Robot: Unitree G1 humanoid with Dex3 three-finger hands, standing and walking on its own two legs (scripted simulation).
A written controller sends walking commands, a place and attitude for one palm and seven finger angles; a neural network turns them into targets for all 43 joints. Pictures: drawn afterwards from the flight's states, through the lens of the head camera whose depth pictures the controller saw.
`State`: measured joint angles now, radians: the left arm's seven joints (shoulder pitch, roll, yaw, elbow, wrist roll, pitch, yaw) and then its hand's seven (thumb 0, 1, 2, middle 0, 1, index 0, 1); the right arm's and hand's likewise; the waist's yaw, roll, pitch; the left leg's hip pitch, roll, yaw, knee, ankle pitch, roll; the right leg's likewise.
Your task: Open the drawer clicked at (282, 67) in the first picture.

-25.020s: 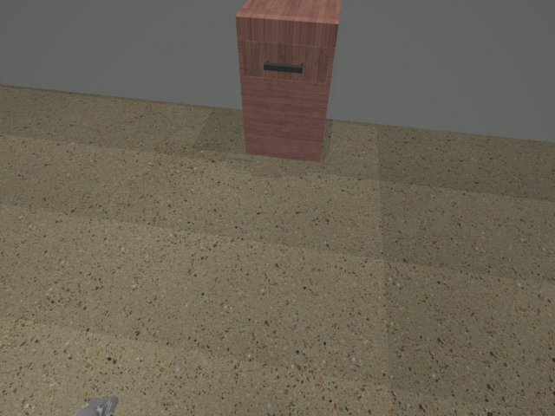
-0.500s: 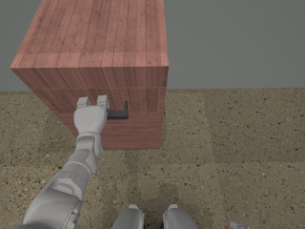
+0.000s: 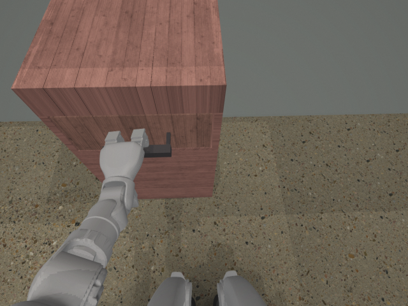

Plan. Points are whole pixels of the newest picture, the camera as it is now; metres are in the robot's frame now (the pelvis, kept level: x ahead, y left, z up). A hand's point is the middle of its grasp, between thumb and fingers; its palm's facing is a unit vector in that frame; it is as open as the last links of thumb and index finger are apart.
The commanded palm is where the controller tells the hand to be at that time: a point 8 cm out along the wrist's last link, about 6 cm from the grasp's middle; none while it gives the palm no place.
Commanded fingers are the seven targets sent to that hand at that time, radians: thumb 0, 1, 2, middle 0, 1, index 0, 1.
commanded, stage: re-aim the fingers above the handle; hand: left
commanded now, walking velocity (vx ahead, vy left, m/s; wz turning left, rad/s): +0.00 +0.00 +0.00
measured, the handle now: (138, 144) +0.51 +0.17 -0.12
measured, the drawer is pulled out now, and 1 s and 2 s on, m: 0.00 0.00 0.00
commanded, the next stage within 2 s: lower the fingers behind the handle in 1.24 s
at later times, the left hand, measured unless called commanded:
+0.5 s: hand (133, 170) +0.41 +0.16 -0.07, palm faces -0.15 -0.12 -0.98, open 13.8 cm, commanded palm +0.41 +0.16 +0.00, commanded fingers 0.00 -0.50 0.30 -0.30 -1.20 -0.30 -1.20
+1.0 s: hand (143, 165) +0.41 +0.13 -0.05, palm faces -0.07 -0.12 -0.99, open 13.8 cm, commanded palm +0.40 +0.16 +0.00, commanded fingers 0.00 -0.50 0.30 -0.30 -1.20 -0.30 -1.20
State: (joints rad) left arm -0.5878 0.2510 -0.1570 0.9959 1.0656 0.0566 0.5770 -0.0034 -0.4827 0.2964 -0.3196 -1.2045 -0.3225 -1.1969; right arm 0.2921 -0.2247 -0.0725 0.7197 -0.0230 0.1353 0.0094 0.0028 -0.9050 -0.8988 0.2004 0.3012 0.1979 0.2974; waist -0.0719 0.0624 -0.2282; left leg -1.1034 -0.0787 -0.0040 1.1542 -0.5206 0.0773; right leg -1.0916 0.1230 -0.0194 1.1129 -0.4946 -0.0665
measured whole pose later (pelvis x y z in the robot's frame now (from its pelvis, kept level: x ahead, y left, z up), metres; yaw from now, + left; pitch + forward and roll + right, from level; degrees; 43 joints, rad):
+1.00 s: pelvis +0.01 +0.00 +0.00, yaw +1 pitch +26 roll -2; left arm -0.55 0.24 -0.18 0.94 1.14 -0.07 0.55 0.00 -0.49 0.30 -0.32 -1.20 -0.32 -1.20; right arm 0.27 -0.21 -0.06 0.69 -0.03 0.13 -0.01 0.00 -0.90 -0.90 0.20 0.30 0.20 0.30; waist -0.07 0.05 -0.25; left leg -1.07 -0.08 -0.02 1.14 -0.53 0.07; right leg -1.05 0.12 -0.03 1.09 -0.50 -0.08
